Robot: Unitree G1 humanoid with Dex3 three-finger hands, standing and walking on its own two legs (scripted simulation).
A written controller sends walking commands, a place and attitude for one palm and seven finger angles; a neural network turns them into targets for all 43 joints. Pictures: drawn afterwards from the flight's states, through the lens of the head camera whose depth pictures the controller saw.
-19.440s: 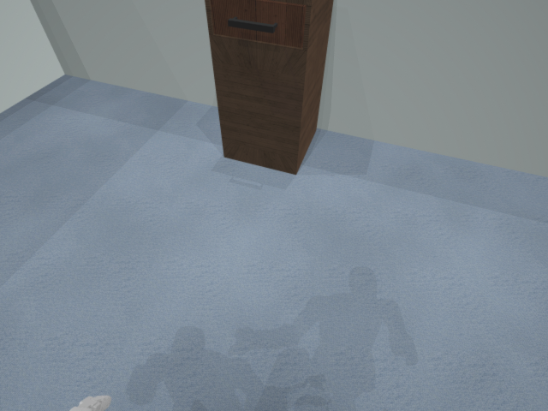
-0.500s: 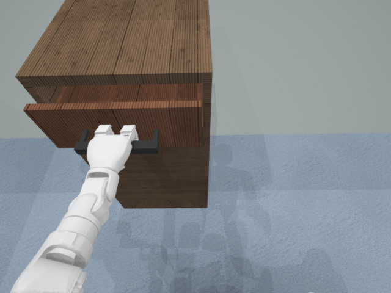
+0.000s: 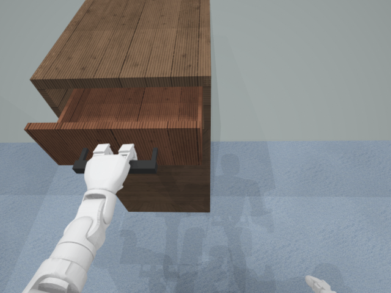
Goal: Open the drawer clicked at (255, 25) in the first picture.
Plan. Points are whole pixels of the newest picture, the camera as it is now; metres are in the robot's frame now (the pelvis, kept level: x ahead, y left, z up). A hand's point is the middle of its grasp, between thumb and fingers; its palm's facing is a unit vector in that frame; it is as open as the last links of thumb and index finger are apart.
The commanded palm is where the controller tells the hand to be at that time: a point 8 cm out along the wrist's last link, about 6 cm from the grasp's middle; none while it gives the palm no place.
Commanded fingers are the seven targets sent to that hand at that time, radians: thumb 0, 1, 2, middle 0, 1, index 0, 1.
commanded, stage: pull the drawer open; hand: left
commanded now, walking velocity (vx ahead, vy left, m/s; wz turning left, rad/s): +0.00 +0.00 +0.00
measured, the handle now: (117, 159) +0.40 +0.20 +0.01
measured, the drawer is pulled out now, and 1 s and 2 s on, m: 0.13 0.25 0.30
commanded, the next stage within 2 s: open the thumb to release the handle in 1.94 s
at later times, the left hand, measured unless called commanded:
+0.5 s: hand (110, 211) +0.29 +0.20 -0.01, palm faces -0.01 -0.06 -1.00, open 5.5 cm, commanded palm +0.26 +0.21 +0.04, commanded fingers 0.00 0.90 0.90 -0.40 -1.35 -0.40 -1.35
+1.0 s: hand (105, 233) +0.24 +0.20 -0.01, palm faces -0.01 -0.09 -1.00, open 5.6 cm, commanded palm +0.20 +0.21 +0.04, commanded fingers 0.00 0.90 0.90 -0.40 -1.35 -0.40 -1.35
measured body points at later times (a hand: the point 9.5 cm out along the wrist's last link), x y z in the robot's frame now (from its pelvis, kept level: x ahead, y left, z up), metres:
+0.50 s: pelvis -0.01 -0.01 +0.00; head +0.03 -0.03 +0.45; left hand +0.28 +0.20 +0.04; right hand +0.17 -0.25 -0.12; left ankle -0.03 +0.11 -0.71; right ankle +0.01 -0.10 -0.71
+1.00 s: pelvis +0.00 -0.01 +0.00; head +0.03 -0.04 +0.45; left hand +0.24 +0.20 +0.04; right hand +0.18 -0.25 -0.11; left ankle -0.03 +0.11 -0.71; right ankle +0.01 -0.10 -0.71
